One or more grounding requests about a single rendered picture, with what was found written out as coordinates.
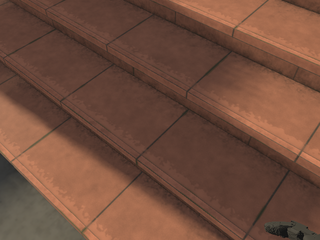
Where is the robot right hand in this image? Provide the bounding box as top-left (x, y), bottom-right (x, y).
top-left (264, 220), bottom-right (320, 240)

